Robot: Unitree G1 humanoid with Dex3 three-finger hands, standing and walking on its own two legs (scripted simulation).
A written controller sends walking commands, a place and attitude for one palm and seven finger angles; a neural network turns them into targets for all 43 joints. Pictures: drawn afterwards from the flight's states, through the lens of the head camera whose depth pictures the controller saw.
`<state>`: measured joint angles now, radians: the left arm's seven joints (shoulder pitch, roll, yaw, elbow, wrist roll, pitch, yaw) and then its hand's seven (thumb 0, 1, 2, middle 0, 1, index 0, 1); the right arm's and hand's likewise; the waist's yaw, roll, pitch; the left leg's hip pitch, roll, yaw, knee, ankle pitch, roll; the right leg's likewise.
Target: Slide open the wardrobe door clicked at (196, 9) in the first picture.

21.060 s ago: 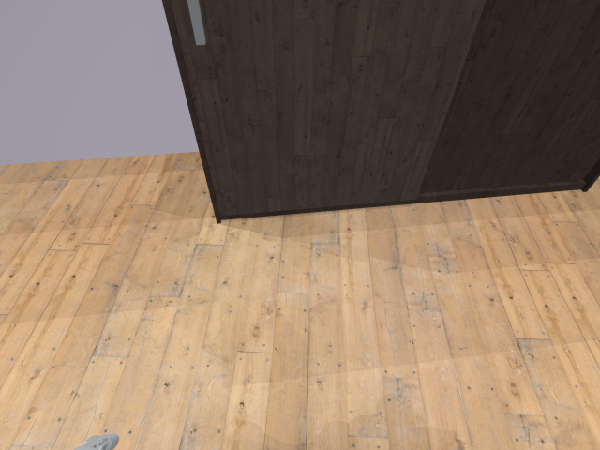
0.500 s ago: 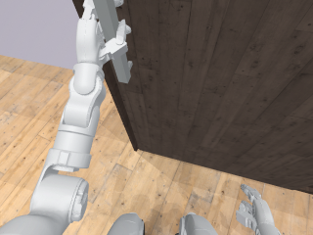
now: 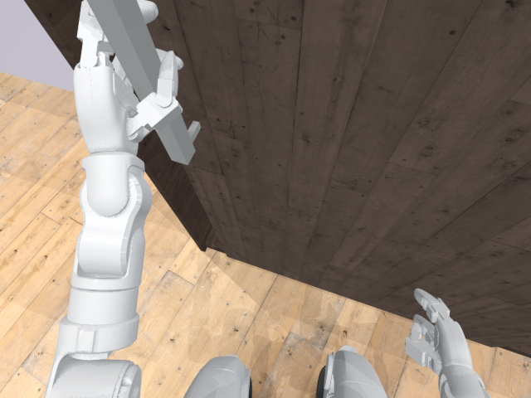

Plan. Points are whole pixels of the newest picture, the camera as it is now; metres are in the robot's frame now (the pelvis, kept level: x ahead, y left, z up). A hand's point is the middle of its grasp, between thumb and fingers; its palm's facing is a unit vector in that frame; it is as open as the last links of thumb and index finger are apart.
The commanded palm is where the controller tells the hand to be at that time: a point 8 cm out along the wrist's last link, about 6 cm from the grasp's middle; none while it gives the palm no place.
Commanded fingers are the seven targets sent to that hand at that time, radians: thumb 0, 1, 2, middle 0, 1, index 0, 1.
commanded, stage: step sideways, sliding the door along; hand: left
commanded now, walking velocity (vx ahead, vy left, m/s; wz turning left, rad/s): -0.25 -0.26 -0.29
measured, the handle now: (150, 44) +0.42 +0.19 +0.23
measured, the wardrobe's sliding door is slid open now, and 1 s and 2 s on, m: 0.10 0.42 0.61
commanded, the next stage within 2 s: none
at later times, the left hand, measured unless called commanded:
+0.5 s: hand (315, 136) +0.35 +0.01 +0.20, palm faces +0.17 -0.98 -0.07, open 7.0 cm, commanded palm +0.32 +0.00 +0.19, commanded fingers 0.00 0.90 0.90 -0.45 -1.40 -0.45 -1.40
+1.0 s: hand (502, 185) +0.32 -0.15 +0.20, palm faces +0.06 -0.99 -0.13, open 6.7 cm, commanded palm +0.30 -0.14 +0.20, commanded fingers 0.00 0.90 0.90 -0.45 -1.40 -0.45 -1.40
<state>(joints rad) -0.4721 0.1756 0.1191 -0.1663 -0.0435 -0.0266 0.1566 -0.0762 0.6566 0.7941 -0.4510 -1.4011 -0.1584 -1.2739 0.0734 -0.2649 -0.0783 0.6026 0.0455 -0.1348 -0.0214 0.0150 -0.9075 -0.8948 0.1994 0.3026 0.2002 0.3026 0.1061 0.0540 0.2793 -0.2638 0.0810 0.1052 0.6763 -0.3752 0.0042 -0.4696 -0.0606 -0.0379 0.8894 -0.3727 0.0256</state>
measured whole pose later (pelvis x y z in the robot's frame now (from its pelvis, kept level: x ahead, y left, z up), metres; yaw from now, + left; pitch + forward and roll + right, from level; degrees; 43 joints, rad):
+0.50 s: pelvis +0.01 -0.11 +0.01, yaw -4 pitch +1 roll +2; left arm -0.19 0.10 0.08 -0.39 -0.02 -0.10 0.18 -0.07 0.68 0.79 -0.45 -1.40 -0.13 -1.27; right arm -0.04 -0.22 0.00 0.56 0.02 -0.12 0.02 0.02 -0.91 -0.89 0.20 0.30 0.20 0.30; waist 0.07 0.02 0.27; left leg -0.35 0.01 0.05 0.83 -0.55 -0.07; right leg -0.39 -0.02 -0.10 0.55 -0.17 -0.08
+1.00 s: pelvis -0.06 -0.23 +0.01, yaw -11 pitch -1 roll +0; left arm -0.33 0.18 0.13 -0.15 -0.06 -0.07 0.16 -0.03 0.67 0.82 -0.48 -1.40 -0.19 -1.35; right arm 0.06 -0.20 0.00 0.64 0.04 -0.10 -0.02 0.02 -0.90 -0.89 0.20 0.30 0.21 0.30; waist 0.06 0.08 0.22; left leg -0.38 0.15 0.01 0.97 -0.61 -0.07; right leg -0.33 -0.04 -0.06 0.61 -0.26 -0.01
